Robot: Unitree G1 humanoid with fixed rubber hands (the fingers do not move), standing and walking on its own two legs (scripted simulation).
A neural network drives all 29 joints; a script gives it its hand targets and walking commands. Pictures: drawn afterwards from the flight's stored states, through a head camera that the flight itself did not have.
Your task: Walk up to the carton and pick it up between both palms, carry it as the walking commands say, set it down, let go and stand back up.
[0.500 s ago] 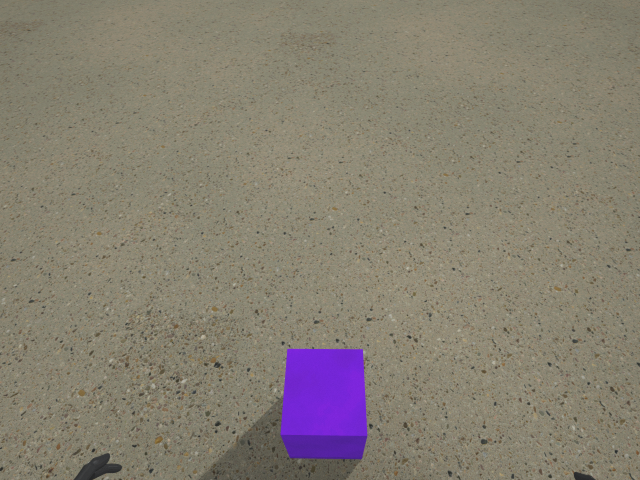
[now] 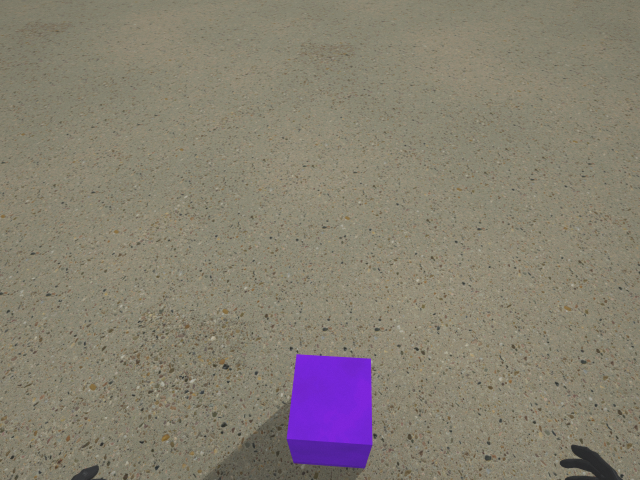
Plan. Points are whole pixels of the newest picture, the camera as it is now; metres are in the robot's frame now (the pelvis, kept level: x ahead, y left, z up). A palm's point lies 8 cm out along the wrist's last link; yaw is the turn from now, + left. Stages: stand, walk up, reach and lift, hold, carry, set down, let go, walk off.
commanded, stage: walk up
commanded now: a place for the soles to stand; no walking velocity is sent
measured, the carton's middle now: (331, 412) +0.42 +0.00 -0.64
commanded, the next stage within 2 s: reach and lift in 0.60 s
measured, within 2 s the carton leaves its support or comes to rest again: neither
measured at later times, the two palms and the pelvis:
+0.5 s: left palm out of the picture +0.09 +0.36 -0.09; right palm out of the picture +0.12 -0.32 -0.10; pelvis +0.00 +0.01 -0.01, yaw -1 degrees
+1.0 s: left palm (135, 450) +0.21 +0.28 -0.11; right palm (559, 455) +0.19 -0.30 -0.12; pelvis +0.01 -0.03 -0.03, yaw -3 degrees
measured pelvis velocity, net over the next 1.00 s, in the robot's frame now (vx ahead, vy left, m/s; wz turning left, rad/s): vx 0.01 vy -0.03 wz -0.05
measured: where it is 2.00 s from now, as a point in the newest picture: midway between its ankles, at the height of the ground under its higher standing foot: outside the picture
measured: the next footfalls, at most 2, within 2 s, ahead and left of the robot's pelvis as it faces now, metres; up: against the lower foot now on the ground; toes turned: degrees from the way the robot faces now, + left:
none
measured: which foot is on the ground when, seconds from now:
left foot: down 0.00-1.00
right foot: down 0.00-1.00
